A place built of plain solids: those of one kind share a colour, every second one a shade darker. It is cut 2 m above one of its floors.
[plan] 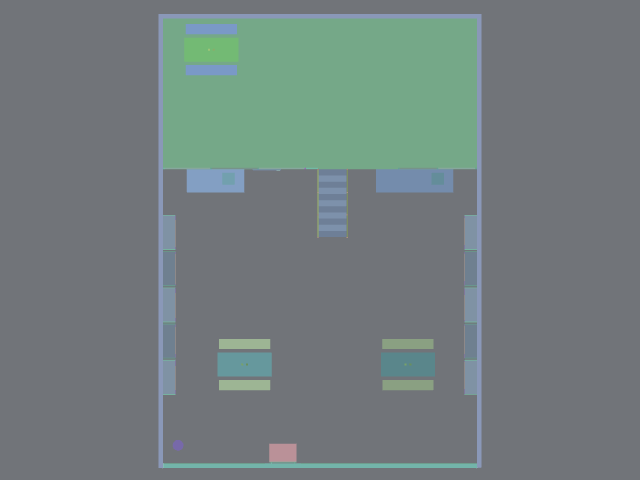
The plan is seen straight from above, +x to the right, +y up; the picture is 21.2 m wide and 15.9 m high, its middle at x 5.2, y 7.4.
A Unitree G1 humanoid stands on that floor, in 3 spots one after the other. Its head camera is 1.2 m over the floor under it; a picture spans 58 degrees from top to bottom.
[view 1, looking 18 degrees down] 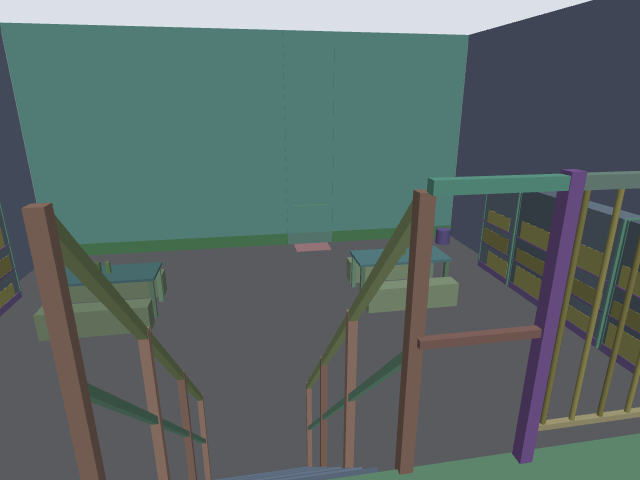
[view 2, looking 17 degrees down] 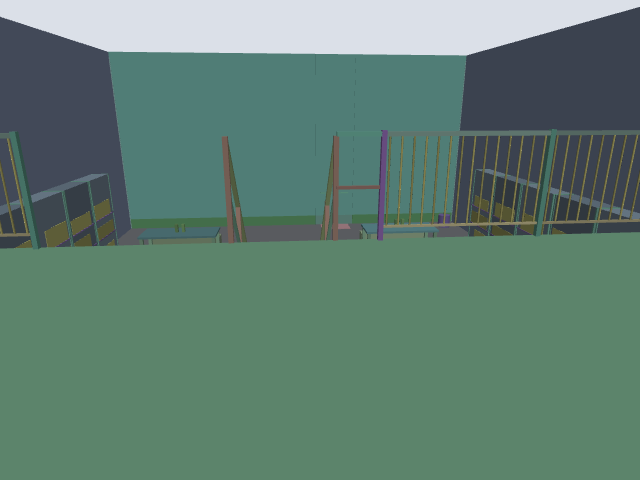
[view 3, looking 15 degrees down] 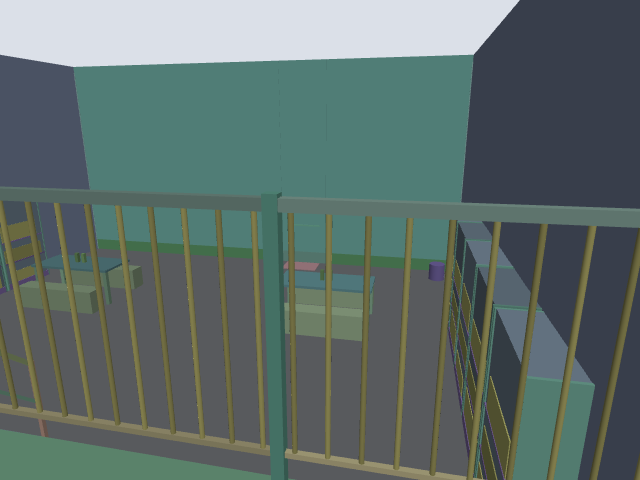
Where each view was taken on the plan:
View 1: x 5.62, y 10.84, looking -100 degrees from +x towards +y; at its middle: street_door_kick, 11.57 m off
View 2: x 5.62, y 13.64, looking -95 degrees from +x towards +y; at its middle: ground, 12.48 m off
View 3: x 1.20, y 10.94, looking -78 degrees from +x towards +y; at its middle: window_wall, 11.58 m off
